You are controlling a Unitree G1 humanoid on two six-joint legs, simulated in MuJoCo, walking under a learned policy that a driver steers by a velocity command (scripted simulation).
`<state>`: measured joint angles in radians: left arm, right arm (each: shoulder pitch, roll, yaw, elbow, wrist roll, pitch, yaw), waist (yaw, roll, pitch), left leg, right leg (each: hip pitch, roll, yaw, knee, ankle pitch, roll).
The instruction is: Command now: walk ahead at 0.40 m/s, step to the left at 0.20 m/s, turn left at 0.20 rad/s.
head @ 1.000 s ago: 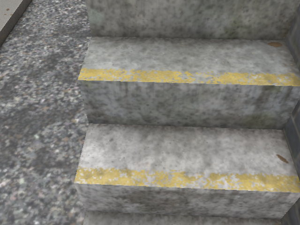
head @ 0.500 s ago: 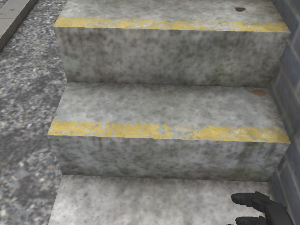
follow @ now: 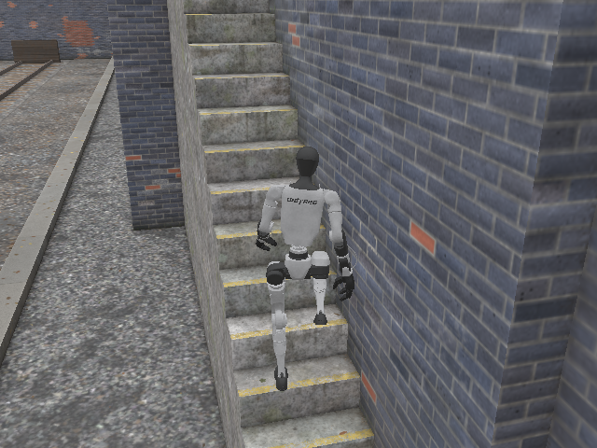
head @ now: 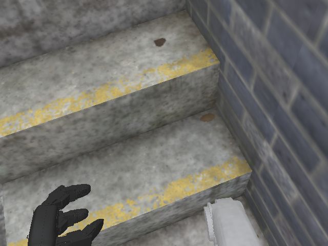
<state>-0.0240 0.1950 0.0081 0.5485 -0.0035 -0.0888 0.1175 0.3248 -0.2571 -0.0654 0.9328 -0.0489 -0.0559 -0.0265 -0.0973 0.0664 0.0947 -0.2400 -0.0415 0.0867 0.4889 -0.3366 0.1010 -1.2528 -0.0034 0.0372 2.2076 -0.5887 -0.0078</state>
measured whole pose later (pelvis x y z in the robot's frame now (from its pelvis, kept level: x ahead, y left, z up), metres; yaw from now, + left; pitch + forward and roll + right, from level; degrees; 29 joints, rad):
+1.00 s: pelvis +0.31 +0.08 +0.25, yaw +25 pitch +11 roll -7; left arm -0.12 0.20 -0.10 0.36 0.02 0.04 -0.14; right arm 0.48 -0.22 0.04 0.95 -0.09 -0.07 0.13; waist -0.02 0.05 -0.10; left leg -0.24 0.14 -0.28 0.21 -0.05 0.03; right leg -1.21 0.07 -0.05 1.66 -0.60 -0.07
